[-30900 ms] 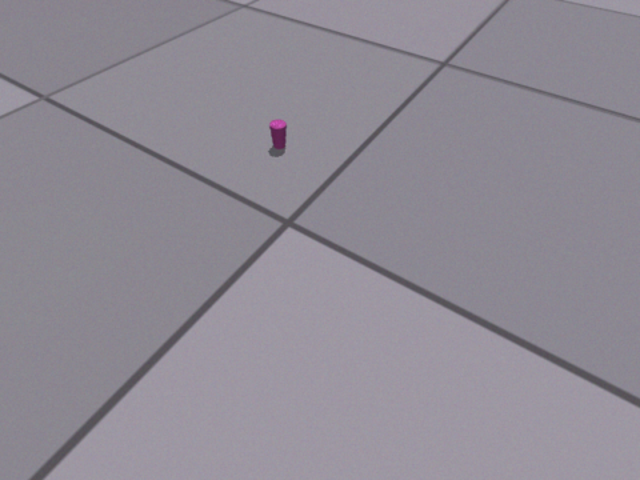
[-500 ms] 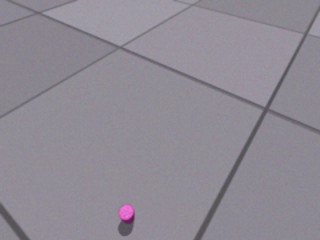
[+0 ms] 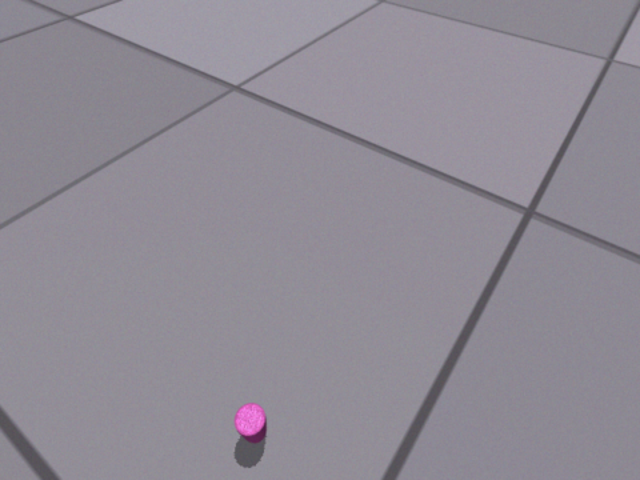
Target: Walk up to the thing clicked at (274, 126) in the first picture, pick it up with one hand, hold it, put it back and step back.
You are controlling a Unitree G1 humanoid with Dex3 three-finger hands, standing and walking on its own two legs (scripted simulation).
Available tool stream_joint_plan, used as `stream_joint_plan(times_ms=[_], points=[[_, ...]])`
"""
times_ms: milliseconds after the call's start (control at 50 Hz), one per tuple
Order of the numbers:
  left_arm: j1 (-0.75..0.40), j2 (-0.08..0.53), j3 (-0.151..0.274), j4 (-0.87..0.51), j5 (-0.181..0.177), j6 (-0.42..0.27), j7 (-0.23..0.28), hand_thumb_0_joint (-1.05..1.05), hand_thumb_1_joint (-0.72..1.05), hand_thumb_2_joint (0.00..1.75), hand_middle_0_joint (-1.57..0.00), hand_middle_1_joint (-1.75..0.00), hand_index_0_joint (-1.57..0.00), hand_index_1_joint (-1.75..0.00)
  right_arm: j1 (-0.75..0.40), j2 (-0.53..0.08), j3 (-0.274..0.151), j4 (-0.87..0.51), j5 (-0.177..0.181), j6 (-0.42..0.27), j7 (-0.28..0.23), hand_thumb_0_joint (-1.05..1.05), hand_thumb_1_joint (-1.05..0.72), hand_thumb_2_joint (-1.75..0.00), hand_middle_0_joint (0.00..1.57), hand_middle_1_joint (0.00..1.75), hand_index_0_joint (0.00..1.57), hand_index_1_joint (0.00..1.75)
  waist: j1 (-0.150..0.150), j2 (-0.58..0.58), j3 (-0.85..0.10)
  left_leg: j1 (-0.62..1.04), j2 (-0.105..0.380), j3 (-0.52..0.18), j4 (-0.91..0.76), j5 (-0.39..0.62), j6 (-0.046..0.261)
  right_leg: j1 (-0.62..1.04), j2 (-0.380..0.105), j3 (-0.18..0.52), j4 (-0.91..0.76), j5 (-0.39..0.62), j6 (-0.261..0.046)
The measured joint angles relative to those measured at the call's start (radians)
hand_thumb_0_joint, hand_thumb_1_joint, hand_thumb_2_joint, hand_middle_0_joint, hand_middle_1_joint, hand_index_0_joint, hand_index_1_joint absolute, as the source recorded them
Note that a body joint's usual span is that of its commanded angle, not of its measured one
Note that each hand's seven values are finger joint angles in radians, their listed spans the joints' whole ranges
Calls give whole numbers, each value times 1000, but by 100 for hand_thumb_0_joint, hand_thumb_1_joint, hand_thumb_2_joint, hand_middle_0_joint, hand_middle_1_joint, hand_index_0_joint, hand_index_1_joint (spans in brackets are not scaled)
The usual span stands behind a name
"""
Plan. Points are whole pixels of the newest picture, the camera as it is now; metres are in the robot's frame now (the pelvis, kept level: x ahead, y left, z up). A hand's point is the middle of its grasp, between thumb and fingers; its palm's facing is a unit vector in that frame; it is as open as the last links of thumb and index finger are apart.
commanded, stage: step back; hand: left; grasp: from the side
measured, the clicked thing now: (252, 425) +0.38 +0.19 -0.72
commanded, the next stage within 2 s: none
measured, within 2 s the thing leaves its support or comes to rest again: neither
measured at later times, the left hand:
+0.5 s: hand out of the picture +0.05 +0.31 -0.18, palm faces -0.09 -0.93 -0.36, open 7.4 cm
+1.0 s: hand out of the picture -0.06 +0.32 -0.17, palm faces -0.02 -0.93 -0.38, open 7.4 cm
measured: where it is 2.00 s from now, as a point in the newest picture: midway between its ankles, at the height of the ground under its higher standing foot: outside the picture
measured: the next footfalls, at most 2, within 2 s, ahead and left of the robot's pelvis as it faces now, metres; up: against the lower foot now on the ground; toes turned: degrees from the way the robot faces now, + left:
right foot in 0.64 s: -0.09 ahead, -0.08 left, +0.00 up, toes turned -1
left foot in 0.98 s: -0.17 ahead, +0.17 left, +0.00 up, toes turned -3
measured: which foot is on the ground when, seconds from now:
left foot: down 0.00-0.68, up 0.70-0.96, down 0.98-1.00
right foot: down 0.00-0.24, up 0.26-0.62, down 0.64-1.00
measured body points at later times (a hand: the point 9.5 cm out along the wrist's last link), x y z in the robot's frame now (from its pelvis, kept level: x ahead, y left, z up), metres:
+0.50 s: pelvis -0.08 +0.05 -0.02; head +0.00 +0.07 +0.42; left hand +0.06 +0.35 -0.15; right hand -0.03 -0.27 -0.13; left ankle -0.05 +0.14 -0.75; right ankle -0.11 -0.09 -0.68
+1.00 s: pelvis -0.20 +0.06 -0.03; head -0.14 +0.07 +0.41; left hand -0.06 +0.36 -0.14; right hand -0.11 -0.27 -0.14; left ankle -0.21 +0.17 -0.75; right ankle -0.13 -0.08 -0.75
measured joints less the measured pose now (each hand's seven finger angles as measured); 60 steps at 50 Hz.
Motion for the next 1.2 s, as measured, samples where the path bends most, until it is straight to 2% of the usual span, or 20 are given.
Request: stream_joint_plan(times_ms=[120, 180, 240, 260, 320, 360, 420, 540, 600, 640, 680, 740, 820, 880, 940, 980, 1020, 1080, 1140, 1200], points=[[-35, 23, 32, -85, -3, 21, 7, 0, 90, 90, -21, -30, -20, -30, -32, -37, -27, -76, 14, 26, 5, 1, -90, -89, 20, 30, 20, 30, -7, 7, 66, -145, -7, -10, 220, -51, 33, -100, -5, -1, 122, -30, -4], [-50, 37, 38, -126, 12, 36, 11, 0, 90, 90, -21, -30, -20, -30, -23, -55, -43, -114, 12, 43, 11, 1, -90, -89, 20, 30, 20, 30, -8, -11, 80, -205, -50, -18, 399, -197, 63, -155, -30, 14, 192, -49, 1], [-67, 56, 36, -165, 16, 50, 15, 0, 90, 90, -21, -30, -20, -30, 13, -67, -52, -145, 7, 35, 14, 1, -90, -89, 20, 30, 20, 30, -20, -22, 72, -175, -52, -15, 336, -130, 65, -221, -45, 19, 275, -76, 9], [-79, 63, 38, -177, 12, 55, 17, 0, 90, 90, -21, -30, -20, -30, 23, -66, -57, -147, -2, 30, 11, 1, -90, -89, 20, 30, 20, 30, -22, -29, 76, -174, -56, -17, 323, -177, 58, -252, -38, 39, 324, -106, -6], [-108, 81, 47, -204, 9, 65, 34, 0, 91, 90, -20, -30, -20, -30, 38, -37, -51, -147, -18, 29, 9, 1, -90, -89, 20, 30, 20, 30, -22, -61, 113, -190, -65, -9, 333, -167, 68, -318, 64, 171, 542, -326, -42], [-103, 83, 44, -214, 5, 64, 40, 0, 91, 90, -20, -30, -20, -30, 48, -21, -46, -153, -25, 31, 1, 1, -90, -89, 20, 30, 20, 30, -25, -65, 121, -188, -60, -6, 301, -136, 73, -347, 121, 197, 675, -354, -50], [-76, 74, 39, -228, 4, 60, 35, 0, 91, 90, -20, -30, -20, -30, 56, -10, -43, -177, -24, 29, -14, 1, -90, -89, 20, 30, 20, 30, -24, -60, 130, -185, -53, 10, 263, -103, 79, -352, 144, 183, 764, -337, -38], [-16, 54, 42, -241, 11, 64, 21, 0, 91, 90, -20, -30, -20, -30, 50, -2, -40, -242, -17, 17, -24, 1, -90, -89, 20, 30, 20, 30, -25, -43, 145, -204, -41, 47, 270, -82, 83, -261, 113, 155, 645, -336, -10], [3, 48, 46, -244, 13, 60, 14, 0, 91, 90, -20, -30, -20, -30, 38, -7, -34, -262, -14, 19, -22, 1, -90, -89, 21, 30, 20, 30, -18, -32, 144, -233, -30, 65, 306, -84, 76, -198, 82, 124, 492, -301, -17], [16, 45, 50, -244, 17, 51, 10, 0, 91, 90, -20, -30, -20, -30, 31, -14, -32, -267, -10, 25, -19, 1, -90, -89, 21, 30, 20, 30, -11, -23, 135, -260, -21, 73, 345, -93, 67, -140, 67, 103, 345, -215, -30], [20, 23, 50, -238, 24, 45, 8, 0, 91, 90, -20, -30, -20, -30, 15, -29, -35, -257, 0, 34, -18, 1, -90, -89, 21, 30, 20, 30, -19, 29, 143, -278, 6, 40, 377, -92, 57, -124, 95, 73, 314, -181, -35], [41, 19, 43, -259, 25, 41, -1, 0, 91, 90, -20, -30, -20, -30, 10, -27, -38, -240, 9, 50, -22, 1, -90, -89, 20, 30, 20, 30, -3, 8, 125, -328, -81, -47, 583, -281, 40, -146, 68, 83, 321, -168, -47], [46, 5, 41, -289, 24, 43, 8, 0, 90, 90, -21, -30, -20, -30, 28, -50, -34, -240, 17, 40, -26, 1, -90, -89, 20, 30, 20, 30, 15, 2, 103, -340, -149, -117, 770, -301, 20, -164, 40, 90, 268, -110, -41], [37, 6, 40, -321, 29, 43, 13, 0, 90, 90, -21, -30, -20, -30, 41, -64, -32, -244, 16, 35, -29, 1, -90, -89, 20, 30, 20, 30, 18, 3, 99, -291, -133, -112, 707, -311, 7, -189, 31, 79, 253, -79, -36], [23, 18, 39, -353, 27, 43, 16, 0, 90, 90, -21, -30, -20, -30, 49, -68, -34, -245, 8, 32, -29, 1, -90, -89, 20, 30, 20, 30, 13, -5, 105, -217, -93, -74, 518, -303, 10, -222, 19, 59, 270, -64, -24], [14, 33, 37, -367, 21, 50, 13, 0, 90, 90, -21, -30, -20, -30, 54, -66, -38, -246, 0, 24, -24, 1, -90, -89, 20, 30, 20, 30, 5, -16, 109, -151, -70, -42, 333, -202, 21, -253, 8, 46, 308, -67, -11], [-1, 53, 42, -364, 15, 62, 12, 0, 90, 90, -21, -30, -20, -30, 46, -42, -42, -239, -15, 17, -20, 1, -90, -89, 20, 30, 20, 30, 16, -67, 131, -138, -95, -11, 295, -146, 47, -278, -7, 85, 359, -98, -17], [6, 57, 49, -332, 15, 80, 20, 0, 91, 90, -20, -30, -20, -30, 52, -26, -31, -244, -23, 14, -5, 1, -90, -89, 20, 30, 20, 30, 1, -58, 122, -160, -69, -24, 296, -124, 62, -331, 102, 169, 591, -316, -37], [29, 68, 58, -319, 8, 77, 20, 0, 91, 90, -20, -30, -20, -30, 52, -9, -23, -250, -25, 14, -10, 1, -90, -89, 20, 30, 20, 30, 7, -60, 107, -167, -44, -20, 246, -74, 61, -360, 159, 198, 793, -322, -38], [58, 78, 69, -314, 10, 73, 15, 0, 91, 90, -20, -30, -20, -30, 43, -3, -25, -268, -23, 10, -15, 1, -90, -89, 21, 30, 20, 30, 16, -63, 103, -188, -27, -6, 224, -38, 60, -339, 162, 209, 871, -306, -15]])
